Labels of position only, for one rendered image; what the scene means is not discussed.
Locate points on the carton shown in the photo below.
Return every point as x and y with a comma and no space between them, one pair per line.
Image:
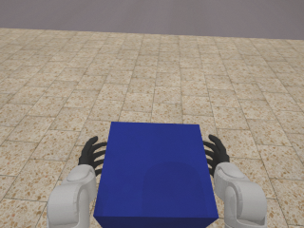
155,175

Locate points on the right robot hand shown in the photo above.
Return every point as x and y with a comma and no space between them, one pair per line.
218,156

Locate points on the left robot hand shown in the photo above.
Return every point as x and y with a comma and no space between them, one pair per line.
88,156

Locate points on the left robot forearm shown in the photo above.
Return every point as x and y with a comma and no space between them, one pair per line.
68,203

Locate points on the right robot forearm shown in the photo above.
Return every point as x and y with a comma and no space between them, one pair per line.
245,203

